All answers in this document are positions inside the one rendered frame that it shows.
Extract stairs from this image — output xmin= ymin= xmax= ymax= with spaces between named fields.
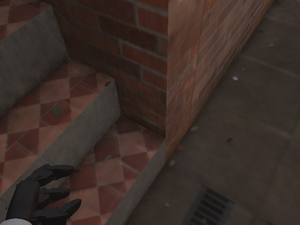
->
xmin=0 ymin=0 xmax=166 ymax=225

